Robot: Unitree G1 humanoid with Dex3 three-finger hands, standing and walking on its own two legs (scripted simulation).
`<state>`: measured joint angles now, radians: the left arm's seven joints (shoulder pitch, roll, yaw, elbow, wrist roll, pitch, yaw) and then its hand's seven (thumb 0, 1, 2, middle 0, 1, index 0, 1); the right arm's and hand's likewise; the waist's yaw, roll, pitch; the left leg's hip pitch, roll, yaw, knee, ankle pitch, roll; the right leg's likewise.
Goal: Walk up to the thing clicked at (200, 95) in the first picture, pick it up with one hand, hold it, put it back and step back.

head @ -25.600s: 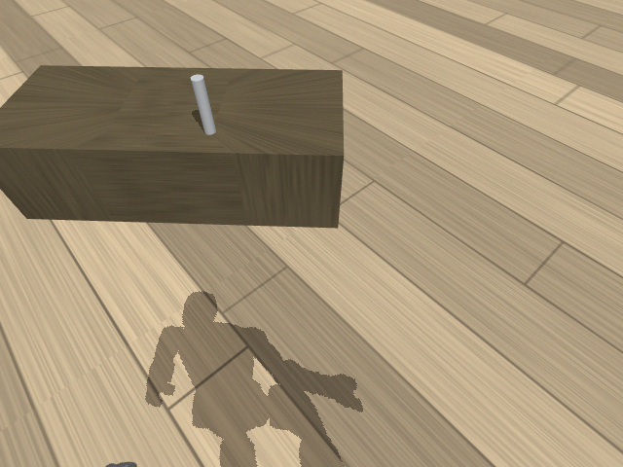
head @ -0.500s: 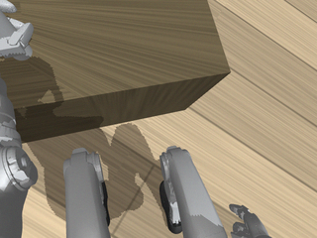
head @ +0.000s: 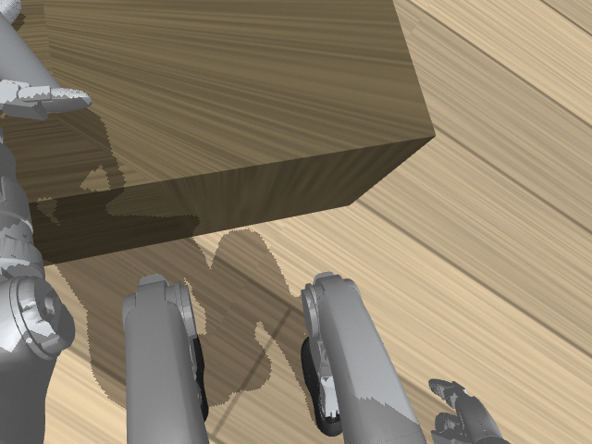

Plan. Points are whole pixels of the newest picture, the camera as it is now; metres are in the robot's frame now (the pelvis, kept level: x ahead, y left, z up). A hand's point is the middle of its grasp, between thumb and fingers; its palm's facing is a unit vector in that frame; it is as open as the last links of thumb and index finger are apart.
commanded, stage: withdraw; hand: left
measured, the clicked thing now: out of the picture +0.53 +0.29 +0.04
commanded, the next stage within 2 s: rise in 0.24 s
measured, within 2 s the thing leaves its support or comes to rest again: neither
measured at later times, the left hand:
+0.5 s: hand out of the picture +0.49 +0.35 +0.18, palm faces +0.30 -0.93 -0.21, open 16.9 cm
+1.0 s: hand out of the picture +0.35 +0.33 +0.20, palm faces +0.30 -0.89 -0.35, open 17.7 cm
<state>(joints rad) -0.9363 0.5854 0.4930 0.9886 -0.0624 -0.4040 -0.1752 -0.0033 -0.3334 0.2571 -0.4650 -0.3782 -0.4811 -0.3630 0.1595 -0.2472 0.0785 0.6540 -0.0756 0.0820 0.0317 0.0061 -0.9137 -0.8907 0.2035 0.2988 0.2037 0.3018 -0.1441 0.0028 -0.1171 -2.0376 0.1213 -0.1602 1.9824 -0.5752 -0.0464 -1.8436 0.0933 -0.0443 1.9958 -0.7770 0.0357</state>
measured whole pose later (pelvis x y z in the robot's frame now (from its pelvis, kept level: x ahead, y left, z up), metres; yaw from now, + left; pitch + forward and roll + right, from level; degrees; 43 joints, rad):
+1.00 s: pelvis +0.07 +0.04 +0.27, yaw +8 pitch +13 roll -4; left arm -0.22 0.37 0.20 0.75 0.02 0.01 0.10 -0.01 -0.59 0.02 -0.05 -0.05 -0.05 -0.05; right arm 0.32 -0.24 0.01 0.61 0.05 0.08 -0.05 0.01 -0.90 -0.90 0.20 0.30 0.20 0.30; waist -0.07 0.02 -0.09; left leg -0.79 0.08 -0.01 0.93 -0.38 0.00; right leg -0.60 0.00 0.01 0.84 -0.47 0.05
